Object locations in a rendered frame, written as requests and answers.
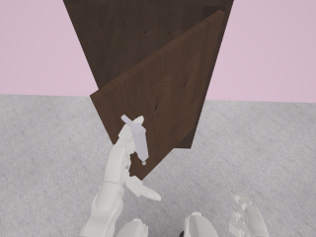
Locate robot left hand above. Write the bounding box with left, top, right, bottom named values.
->
left=104, top=116, right=161, bottom=201

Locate right robot shin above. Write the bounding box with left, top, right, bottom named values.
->
left=191, top=211, right=201, bottom=216

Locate cupboard door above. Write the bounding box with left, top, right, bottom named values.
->
left=90, top=10, right=225, bottom=181

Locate robot right hand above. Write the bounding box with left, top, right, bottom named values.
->
left=228, top=190, right=270, bottom=237

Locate robot left forearm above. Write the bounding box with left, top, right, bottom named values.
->
left=77, top=181, right=124, bottom=237

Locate right robot thigh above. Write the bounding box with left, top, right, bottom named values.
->
left=184, top=215, right=218, bottom=237

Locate handle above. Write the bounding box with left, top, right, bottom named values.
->
left=121, top=115, right=149, bottom=162

